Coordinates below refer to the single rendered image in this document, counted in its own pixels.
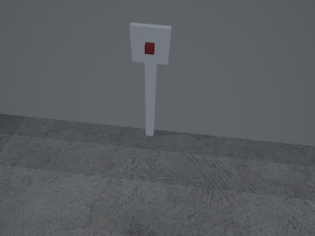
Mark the panel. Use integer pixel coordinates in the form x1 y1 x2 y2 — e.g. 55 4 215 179
129 23 171 136

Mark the button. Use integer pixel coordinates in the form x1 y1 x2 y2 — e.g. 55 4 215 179
145 42 155 55

